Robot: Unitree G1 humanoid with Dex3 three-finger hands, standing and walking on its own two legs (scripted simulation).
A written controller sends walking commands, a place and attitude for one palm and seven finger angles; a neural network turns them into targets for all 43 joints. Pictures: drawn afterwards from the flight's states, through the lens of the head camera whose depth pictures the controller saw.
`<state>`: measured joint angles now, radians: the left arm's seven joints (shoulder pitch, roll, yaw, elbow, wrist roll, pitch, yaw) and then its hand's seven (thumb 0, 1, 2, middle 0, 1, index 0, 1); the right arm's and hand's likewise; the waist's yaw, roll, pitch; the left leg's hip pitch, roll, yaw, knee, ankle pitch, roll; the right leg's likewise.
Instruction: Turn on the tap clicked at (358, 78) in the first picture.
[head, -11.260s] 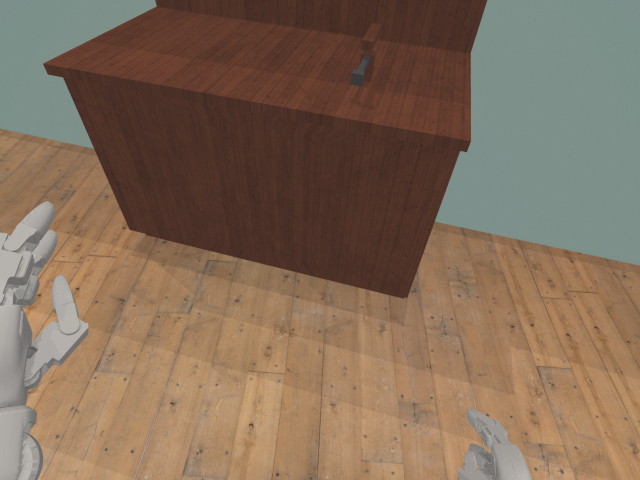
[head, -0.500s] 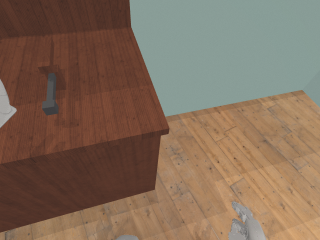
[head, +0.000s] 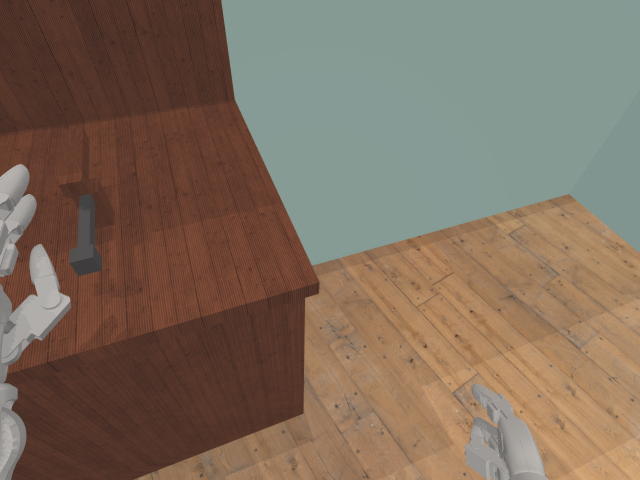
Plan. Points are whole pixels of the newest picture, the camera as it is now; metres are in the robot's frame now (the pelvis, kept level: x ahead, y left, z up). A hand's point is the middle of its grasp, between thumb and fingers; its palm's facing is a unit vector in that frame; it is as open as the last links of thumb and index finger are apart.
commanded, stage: look again from close up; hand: left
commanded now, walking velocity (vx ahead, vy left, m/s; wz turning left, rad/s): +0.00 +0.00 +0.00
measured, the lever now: (86, 260) +0.35 +0.34 +0.07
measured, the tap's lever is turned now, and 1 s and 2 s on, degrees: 0 0 0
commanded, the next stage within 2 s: come to a stop and stand still in 0.32 s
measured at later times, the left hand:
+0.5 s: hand (32, 329) +0.20 +0.28 +0.16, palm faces +0.39 -0.85 -0.36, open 7.4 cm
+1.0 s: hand (103, 328) +0.23 +0.24 +0.12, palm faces +0.31 -0.85 -0.43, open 7.4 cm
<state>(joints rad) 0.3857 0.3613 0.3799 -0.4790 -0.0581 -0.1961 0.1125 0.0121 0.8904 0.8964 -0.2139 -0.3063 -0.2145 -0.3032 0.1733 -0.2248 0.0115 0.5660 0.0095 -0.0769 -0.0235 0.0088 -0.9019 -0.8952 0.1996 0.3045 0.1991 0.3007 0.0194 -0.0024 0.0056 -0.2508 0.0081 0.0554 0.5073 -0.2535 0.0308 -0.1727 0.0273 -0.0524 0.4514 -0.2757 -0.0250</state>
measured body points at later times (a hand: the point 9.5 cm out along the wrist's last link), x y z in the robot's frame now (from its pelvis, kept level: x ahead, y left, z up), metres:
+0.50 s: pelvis -0.02 +0.03 +0.01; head -0.01 +0.04 +0.46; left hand +0.18 +0.32 +0.18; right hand +0.16 -0.18 -0.07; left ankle +0.01 +0.10 -0.74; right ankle -0.02 -0.10 -0.74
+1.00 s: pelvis +0.01 +0.00 +0.00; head +0.05 +0.00 +0.45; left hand +0.21 +0.29 +0.15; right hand +0.20 -0.23 -0.09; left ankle +0.01 +0.10 -0.74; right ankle -0.03 -0.10 -0.74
